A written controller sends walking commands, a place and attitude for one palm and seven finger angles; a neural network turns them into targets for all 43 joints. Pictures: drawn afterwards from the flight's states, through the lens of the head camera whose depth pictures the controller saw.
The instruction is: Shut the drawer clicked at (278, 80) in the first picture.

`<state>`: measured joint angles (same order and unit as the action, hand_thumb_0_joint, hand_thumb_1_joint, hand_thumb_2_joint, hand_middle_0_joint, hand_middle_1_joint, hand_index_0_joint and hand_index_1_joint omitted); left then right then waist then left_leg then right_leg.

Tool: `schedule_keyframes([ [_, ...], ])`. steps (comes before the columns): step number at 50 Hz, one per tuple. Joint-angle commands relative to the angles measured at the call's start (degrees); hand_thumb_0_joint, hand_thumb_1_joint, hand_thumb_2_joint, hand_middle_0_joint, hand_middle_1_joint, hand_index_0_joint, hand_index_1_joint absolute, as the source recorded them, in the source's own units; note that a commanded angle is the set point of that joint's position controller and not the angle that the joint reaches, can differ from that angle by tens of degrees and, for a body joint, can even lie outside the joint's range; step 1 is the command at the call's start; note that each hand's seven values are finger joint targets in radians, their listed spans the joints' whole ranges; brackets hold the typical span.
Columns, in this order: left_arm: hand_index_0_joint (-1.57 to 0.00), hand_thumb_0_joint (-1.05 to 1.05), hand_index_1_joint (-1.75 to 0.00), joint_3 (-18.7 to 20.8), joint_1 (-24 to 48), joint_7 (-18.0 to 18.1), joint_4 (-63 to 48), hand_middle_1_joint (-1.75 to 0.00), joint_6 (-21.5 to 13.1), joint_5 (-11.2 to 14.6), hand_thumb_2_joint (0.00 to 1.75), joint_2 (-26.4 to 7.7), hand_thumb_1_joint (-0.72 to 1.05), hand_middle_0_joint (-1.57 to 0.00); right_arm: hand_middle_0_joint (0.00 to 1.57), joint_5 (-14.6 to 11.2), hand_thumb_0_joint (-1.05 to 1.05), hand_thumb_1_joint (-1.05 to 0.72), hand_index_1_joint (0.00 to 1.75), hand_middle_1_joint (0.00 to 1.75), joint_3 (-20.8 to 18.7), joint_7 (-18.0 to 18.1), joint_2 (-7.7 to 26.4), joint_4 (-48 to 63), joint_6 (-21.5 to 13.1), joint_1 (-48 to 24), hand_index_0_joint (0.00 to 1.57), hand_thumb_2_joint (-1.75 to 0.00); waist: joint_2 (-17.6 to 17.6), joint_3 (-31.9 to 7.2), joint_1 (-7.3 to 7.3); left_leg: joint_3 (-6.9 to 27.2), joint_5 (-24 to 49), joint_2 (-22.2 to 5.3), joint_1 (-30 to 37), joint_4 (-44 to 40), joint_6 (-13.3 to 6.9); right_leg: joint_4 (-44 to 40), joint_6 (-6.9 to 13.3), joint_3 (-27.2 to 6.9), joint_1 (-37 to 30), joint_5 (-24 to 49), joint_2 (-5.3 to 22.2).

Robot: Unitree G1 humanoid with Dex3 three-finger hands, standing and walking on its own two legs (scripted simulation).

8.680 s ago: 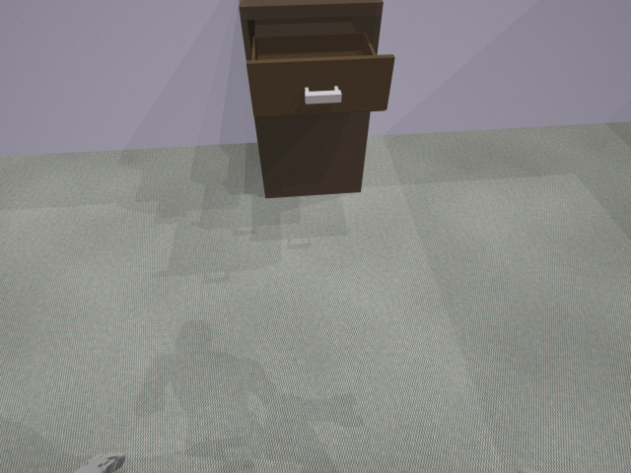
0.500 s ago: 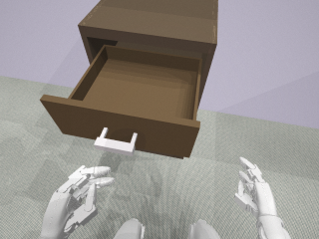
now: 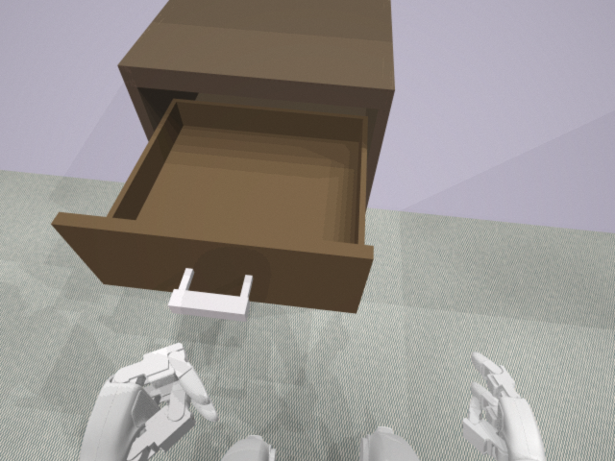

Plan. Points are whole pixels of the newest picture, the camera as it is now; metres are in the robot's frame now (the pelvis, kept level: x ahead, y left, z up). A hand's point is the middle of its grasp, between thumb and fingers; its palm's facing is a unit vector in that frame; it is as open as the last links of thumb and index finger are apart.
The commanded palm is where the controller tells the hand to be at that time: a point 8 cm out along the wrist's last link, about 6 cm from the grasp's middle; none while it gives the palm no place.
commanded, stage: raise the hand and make a fist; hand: left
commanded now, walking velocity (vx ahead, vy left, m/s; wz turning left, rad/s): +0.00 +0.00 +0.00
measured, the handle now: (214, 291) +0.33 +0.15 +0.01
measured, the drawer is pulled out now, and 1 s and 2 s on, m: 0.30 0.30 0.30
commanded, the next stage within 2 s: bring the fist close to the handle in 0.86 s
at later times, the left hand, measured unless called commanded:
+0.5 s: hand (178, 413) +0.16 +0.13 +0.10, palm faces -0.03 -1.00 -0.02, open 3.3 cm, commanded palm +0.12 +0.18 +0.11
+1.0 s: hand (185, 423) +0.16 +0.12 +0.11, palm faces -0.04 -1.00 -0.02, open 3.3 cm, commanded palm +0.12 +0.17 +0.10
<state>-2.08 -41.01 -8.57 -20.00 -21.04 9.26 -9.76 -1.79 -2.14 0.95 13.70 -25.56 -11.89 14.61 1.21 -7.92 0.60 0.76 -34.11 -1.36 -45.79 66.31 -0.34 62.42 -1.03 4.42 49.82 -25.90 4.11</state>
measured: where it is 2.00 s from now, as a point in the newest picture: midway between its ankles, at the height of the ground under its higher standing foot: outside the picture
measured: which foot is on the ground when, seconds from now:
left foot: down 0.00-1.00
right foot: down 0.00-1.00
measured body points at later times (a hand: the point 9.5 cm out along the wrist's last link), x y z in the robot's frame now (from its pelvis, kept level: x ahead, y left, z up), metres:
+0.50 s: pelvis +0.02 +0.00 +0.01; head +0.06 +0.00 +0.46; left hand +0.16 +0.19 +0.11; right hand +0.22 -0.21 -0.04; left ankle -0.01 +0.11 -0.65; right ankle +0.04 -0.14 -0.65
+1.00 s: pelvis +0.01 +0.00 +0.01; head +0.04 +0.00 +0.46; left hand +0.15 +0.18 +0.11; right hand +0.21 -0.22 -0.04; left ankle -0.01 +0.11 -0.65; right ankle +0.04 -0.14 -0.65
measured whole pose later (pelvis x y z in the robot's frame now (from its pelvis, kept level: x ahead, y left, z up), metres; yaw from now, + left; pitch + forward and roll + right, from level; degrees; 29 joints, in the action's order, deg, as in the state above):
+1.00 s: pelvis +0.01 +0.00 +0.01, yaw +0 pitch +11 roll -2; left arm -3.7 -46.9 -8.0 -27.4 -17.8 8.6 -9.6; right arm -2.4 0.2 0.6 11.5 -22.5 -10.3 14.8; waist 2.3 -8.2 -0.6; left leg 1.1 -33.9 -1.5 -40.2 63.2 -0.2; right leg 59.5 -1.0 4.8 44.2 -26.0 3.9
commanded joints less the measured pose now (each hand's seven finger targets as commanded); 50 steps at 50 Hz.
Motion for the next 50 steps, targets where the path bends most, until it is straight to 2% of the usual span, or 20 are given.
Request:
schedule_keyframes([
  [1, -1.26, 0.00, -1.45, 3.41, -3.50, 0.69, -13.79, -1.45, -3.72, 0.35, 0.90, -4.03, 0.90, -1.26, 0.20, -0.33, 0.00, -0.90, 0.30, 0.30, -1.51, 0.55, 4.59, 11.53, -2.17, -4.68, 0.20, -0.90, -0.12, -7.99, -0.89, 0.28, 16.53, 1.65, 1.08, -13.02, -0.64, -8.83, 2.46, 0.16, -14.25, 6.61, -3.24],
  [3, -1.30, 0.00, -1.49, 2.41, -6.46, 0.43, -14.69, -1.49, -3.59, 0.68, 0.90, -2.62, 0.90, -1.30, 0.20, -0.42, 0.00, -0.90, 0.30, 0.30, -1.47, 0.35, 4.28, 12.06, -1.81, -3.92, 0.20, -0.90, 0.27, -9.20, -1.26, 0.24, 19.57, 1.49, 2.79, -13.24, -0.61, -8.53, 2.46, 0.64, -15.24, 9.74, -3.40],
  [4, -1.32, 0.00, -1.51, 0.95, -6.00, 0.12, -15.47, -1.51, -3.49, 0.58, 0.90, -1.96, 0.90, -1.32, 0.20, -0.41, 0.00, -0.90, 0.30, 0.30, -1.35, 0.22, 4.40, 12.40, -1.78, -3.85, 0.20, -0.90, 0.26, -8.56, -0.64, 0.19, 20.38, 1.43, 3.34, -13.09, -0.67, -8.66, 2.26, 0.76, -14.97, 10.89, -3.38],
  [8, -1.40, 0.00, -1.60, 0.29, -6.20, -0.39, -15.92, -1.60, -2.26, -0.12, 0.90, -2.46, 0.90, -1.40, 0.20, -0.32, 0.00, -0.90, 0.30, 0.30, -1.08, 0.00, 4.43, 12.84, -1.29, -3.90, 0.20, -0.90, 0.15, -7.39, -0.24, 0.41, 20.44, 1.32, 3.45, -13.29, -0.72, -9.09, 2.10, 0.67, -15.26, 11.36, -3.34],
  [10, -1.40, 0.00, -1.60, 0.21, -5.64, -0.47, -16.30, -1.60, -1.63, -0.23, 0.90, -2.59, 0.90, -1.40, 0.20, -0.30, 0.00, -0.90, 0.30, 0.30, -0.91, 0.06, 4.38, 13.16, -1.07, -3.80, 0.20, -0.90, -0.63, -6.73, -0.05, 0.70, 19.42, 1.24, 3.56, -13.61, -0.74, -9.39, 2.11, 0.80, -15.01, 10.40, -3.46],
  [11, -1.40, 0.00, -1.60, 1.75, -6.44, -0.31, -15.97, -1.60, -1.23, -0.24, 0.90, -3.72, 0.90, -1.40, 0.20, -0.41, 0.00, -0.90, 0.30, 0.30, -1.02, 0.13, 4.16, 13.17, -0.90, -4.44, 0.20, -0.90, -0.08, -6.78, -0.74, 0.60, 19.92, 1.30, 3.47, -13.70, -0.72, -9.54, 2.23, 0.50, -15.89, 10.93, -3.42],
  [13, -1.40, 0.00, -1.60, 1.20, -7.00, -0.50, -16.96, -1.60, -0.91, -0.05, 0.90, -3.01, 0.90, -1.40, 0.20, -0.47, 0.00, -0.90, 0.30, 0.30, -0.71, 0.15, 3.91, 13.47, -0.67, -4.17, 0.20, -0.90, -0.26, -7.37, -0.65, 0.43, 20.06, 1.37, 4.23, -13.97, -0.71, -9.82, 2.12, 0.66, -16.54, 11.45, -3.35],
  [17, -1.40, 0.00, -1.60, 2.92, -7.41, -0.67, -17.37, -1.60, -0.66, 0.90, 0.90, -3.76, 0.90, -1.40, 0.20, -0.64, 0.00, -0.90, 0.30, 0.30, -0.59, 0.55, 3.65, 13.36, -0.59, -4.31, 0.20, -0.90, -1.94, -7.16, -0.86, 0.39, 18.95, 1.41, 3.90, -14.18, -0.79, -10.99, 2.02, 0.02, -17.75, 10.66, -3.35],
  [21, -1.40, 0.00, -1.60, 2.79, -9.04, -1.16, -18.55, -1.60, -0.74, 1.37, 0.90, -3.78, 0.90, -1.40, 0.20, -0.90, 0.00, -0.90, 0.30, 0.30, -0.61, 0.51, 3.55, 12.95, -1.53, -4.54, 0.20, -0.90, -1.06, -7.69, -1.10, 0.52, 21.20, 1.29, 5.15, -14.44, -0.87, -11.17, 2.08, 0.04, -18.90, 12.76, -3.22],
  [23, -1.40, 0.00, -1.60, 1.15, -9.49, -1.40, -20.18, -1.60, -0.81, 1.34, 0.90, -2.68, 0.90, -1.40, 0.20, -0.95, 0.00, -0.90, 0.30, 0.30, -0.56, 0.26, 3.55, 12.90, -2.12, -4.15, 0.20, -0.90, 0.18, -7.82, -0.88, 0.54, 22.72, 1.24, 6.21, -14.71, -0.84, -10.84, 1.96, 0.52, -18.79, 13.95, -3.10],
  [26, -1.40, 0.00, -1.60, 2.47, -10.04, -1.09, -16.73, -1.60, -0.35, 0.84, 0.90, -3.42, 0.90, -1.40, 0.20, -0.85, 0.00, -0.90, 0.30, 0.30, -0.82, 0.43, 3.69, 12.05, -2.05, -4.97, 0.20, -0.90, -3.25, -5.23, -0.67, 0.59, 20.42, 1.35, 4.04, -14.65, -0.83, -11.66, 1.90, 0.34, -18.48, 12.18, -3.13],
  [29, -1.40, 0.00, -1.60, 1.62, -9.50, -0.90, -18.19, -1.60, -0.86, 0.80, 0.90, -2.98, 0.90, -1.40, 0.20, -0.80, 0.00, -0.90, 0.30, 0.30, -0.81, 0.42, 3.76, 12.45, -2.26, -4.58, 0.20, -0.90, -1.93, -5.70, -0.76, 0.52, 18.78, 1.54, 4.32, -14.94, -0.80, -11.48, 1.98, 0.28, -17.83, 9.95, -3.06],
  [32, -1.40, 0.00, -1.60, 1.71, -10.93, -0.23, -19.62, -1.60, -1.36, 0.39, 0.90, -3.06, 0.90, -1.40, 0.20, -0.82, 0.00, -0.90, 0.30, 0.30, -0.91, 0.30, 3.57, 12.64, -2.29, -4.34, 0.20, -0.90, 0.01, -6.80, -1.35, 0.33, 20.64, 1.47, 5.36, -14.96, -0.74, -10.74, 2.16, 0.48, -18.14, 11.38, -3.09],
  [33, -1.40, 0.00, -1.60, 0.89, -11.75, -0.14, -20.24, -1.60, -1.62, 0.59, 0.90, -2.38, 0.90, -1.40, 0.20, -0.77, 0.00, -0.90, 0.30, 0.30, -0.93, 0.15, 3.49, 12.82, -2.46, -4.21, 0.20, -0.90, -0.25, -7.83, -1.43, 0.25, 21.12, 1.56, 5.57, -14.75, -0.79, -10.60, 2.13, 0.47, -18.49, 11.97, -3.01],
  [37, -1.40, 0.00, -1.60, 1.31, -10.18, 0.35, -18.78, -1.60, -1.68, 0.19, 0.90, -2.86, 0.90, -1.40, 0.20, -0.69, 0.00, -0.90, 0.30, 0.30, -0.81, 0.24, 3.78, 12.58, -1.99, -4.60, 0.20, -0.90, -1.48, -4.51, -0.82, 0.38, 17.87, 1.54, 3.53, -14.93, -0.76, -11.29, 2.16, 0.25, -17.11, 8.72, -3.17],
  [38, -1.40, 0.00, -1.60, 0.73, -9.81, 0.34, -19.17, -1.60, -1.80, 0.13, 0.90, -2.55, 0.90, -1.40, 0.20, -0.74, 0.00, -0.90, 0.30, 0.30, -0.85, 0.26, 3.88, 12.87, -2.01, -4.42, 0.20, -0.90, -1.97, -4.86, -0.69, 0.42, 17.05, 1.46, 3.68, -14.92, -0.78, -11.17, 2.07, 0.41, -16.55, 7.68, -3.24],
  [40, -1.40, 0.00, -1.60, -0.07, -9.87, 0.32, -19.75, -1.60, -1.62, 0.16, 0.90, -2.25, 0.90, -1.40, 0.20, -0.71, 0.00, -0.90, 0.30, 0.30, -0.62, 0.20, 3.92, 13.23, -2.19, -4.47, 0.20, -0.90, -0.31, -4.60, -0.79, 0.52, 16.05, 1.51, 3.66, -15.11, -0.79, -11.17, 2.14, 0.38, -16.01, 6.35, -3.17],
  [41, -1.40, 0.00, -1.60, 0.72, -9.28, 0.62, -19.20, -1.60, -1.40, -0.08, 0.90, -3.12, 0.90, -1.40, 0.20, -0.74, 0.00, -0.90, 0.30, 0.30, -0.72, 0.37, 4.04, 13.10, -2.01, -4.66, 0.20, -0.90, -1.52, -4.45, -0.67, 0.54, 15.83, 1.46, 3.33, -14.96, -0.89, -11.47, 2.18, 0.21, -16.13, 6.09, -3.21],
  [47, -1.40, 0.00, -1.60, 0.44, -9.73, 0.65, -20.06, -1.60, -0.68, -0.15, 0.90, -2.80, 0.90, -1.40, 0.20, -0.75, 0.00, -0.90, 0.30, 0.30, -0.49, 0.39, 3.81, 13.45, -1.78, -4.24, 0.20, -0.90, -0.67, -6.20, -0.91, 0.42, 16.99, 1.59, 4.10, -15.00, -0.85, -11.10, 2.16, 0.15, -17.13, 7.74, -3.15],
  [50, -1.40, 0.00, -1.60, -0.44, -8.52, 0.62, -17.72, -1.60, -0.50, -0.26, 0.90, -1.73, 0.90, -1.40, 0.20, -0.64, 0.00, -0.90, 0.30, 0.30, -0.45, 0.45, 4.07, 13.18, -1.70, -4.25, 0.20, -0.90, -2.04, -3.48, -0.22, 0.56, 15.44, 1.56, 2.83, -14.64, -0.73, -11.10, 2.00, 0.39, -15.18, 6.32, -3.28],
])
